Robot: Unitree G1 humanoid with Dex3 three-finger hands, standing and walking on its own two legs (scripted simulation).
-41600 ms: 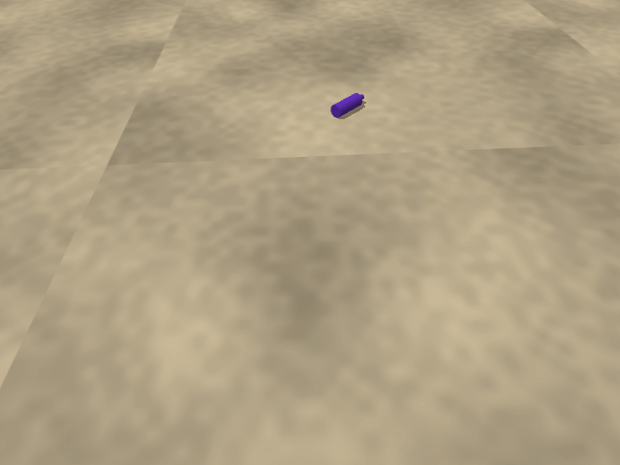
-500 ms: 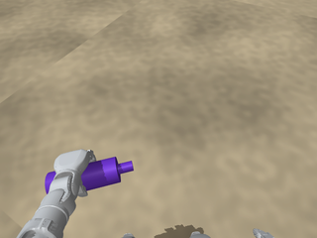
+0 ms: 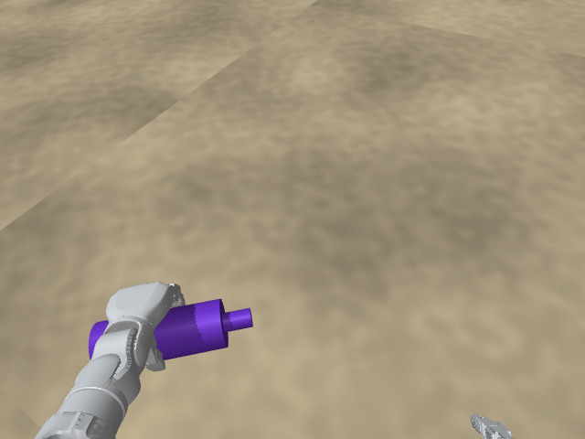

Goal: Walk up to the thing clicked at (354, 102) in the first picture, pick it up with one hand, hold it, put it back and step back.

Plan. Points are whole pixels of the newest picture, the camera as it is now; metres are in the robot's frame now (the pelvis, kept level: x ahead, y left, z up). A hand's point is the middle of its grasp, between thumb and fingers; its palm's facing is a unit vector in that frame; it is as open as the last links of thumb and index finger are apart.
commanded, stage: hold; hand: left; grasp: from above
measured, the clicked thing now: (177, 331) +0.32 +0.20 -0.09
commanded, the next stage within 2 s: crouch in 1.50 s
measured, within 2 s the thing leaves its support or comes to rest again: neither
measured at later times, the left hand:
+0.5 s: hand (150, 345) +0.28 +0.21 -0.04, palm faces -0.44 -0.07 -0.89, open 10.5 cm
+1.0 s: hand (146, 349) +0.27 +0.21 -0.02, palm faces -0.43 -0.07 -0.90, open 10.5 cm
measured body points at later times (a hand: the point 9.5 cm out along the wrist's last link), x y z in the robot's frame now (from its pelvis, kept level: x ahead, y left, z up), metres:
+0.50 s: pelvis -0.02 -0.01 +0.01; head -0.01 -0.03 +0.46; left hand +0.30 +0.21 +0.01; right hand +0.11 -0.27 -0.11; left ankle +0.01 +0.13 -0.72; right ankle -0.01 -0.15 -0.72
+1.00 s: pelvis -0.02 -0.01 +0.01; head -0.02 -0.03 +0.46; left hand +0.29 +0.21 +0.03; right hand +0.12 -0.26 -0.10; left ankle +0.01 +0.13 -0.72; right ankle -0.01 -0.15 -0.72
